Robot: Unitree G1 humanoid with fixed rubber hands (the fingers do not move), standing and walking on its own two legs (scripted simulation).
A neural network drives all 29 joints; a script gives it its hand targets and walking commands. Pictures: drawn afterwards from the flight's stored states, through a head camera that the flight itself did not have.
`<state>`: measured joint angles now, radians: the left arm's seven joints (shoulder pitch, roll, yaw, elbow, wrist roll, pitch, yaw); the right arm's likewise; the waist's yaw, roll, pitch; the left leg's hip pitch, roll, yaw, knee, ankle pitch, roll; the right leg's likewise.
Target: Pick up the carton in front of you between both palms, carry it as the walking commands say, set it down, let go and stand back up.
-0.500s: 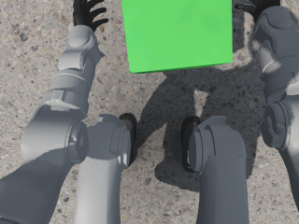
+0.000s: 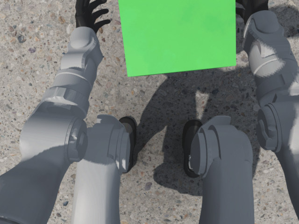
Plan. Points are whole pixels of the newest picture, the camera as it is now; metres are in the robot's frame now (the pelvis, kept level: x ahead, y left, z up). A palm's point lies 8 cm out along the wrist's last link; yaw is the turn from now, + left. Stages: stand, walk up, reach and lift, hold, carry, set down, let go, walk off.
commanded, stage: reach and lift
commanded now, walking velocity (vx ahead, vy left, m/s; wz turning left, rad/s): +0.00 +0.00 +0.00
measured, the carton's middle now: (173, 31) +0.51 -0.05 -0.25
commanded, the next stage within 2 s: none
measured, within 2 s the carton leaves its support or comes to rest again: leaves its support in 0.40 s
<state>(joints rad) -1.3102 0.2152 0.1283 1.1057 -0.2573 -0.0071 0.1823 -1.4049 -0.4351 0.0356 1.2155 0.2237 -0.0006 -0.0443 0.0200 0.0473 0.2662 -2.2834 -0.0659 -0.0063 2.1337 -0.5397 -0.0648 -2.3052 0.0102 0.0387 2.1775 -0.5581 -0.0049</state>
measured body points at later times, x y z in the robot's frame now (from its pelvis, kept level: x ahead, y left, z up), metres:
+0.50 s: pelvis +0.00 +0.00 -0.01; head +0.34 -0.05 +0.28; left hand +0.53 +0.12 -0.15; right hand +0.54 -0.19 -0.17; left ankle +0.12 +0.13 -0.34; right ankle +0.11 -0.12 -0.34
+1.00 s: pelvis +0.00 +0.01 +0.11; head +0.25 -0.03 +0.48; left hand +0.50 +0.11 +0.04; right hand +0.49 -0.19 +0.03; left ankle +0.12 +0.13 -0.34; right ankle +0.11 -0.12 -0.34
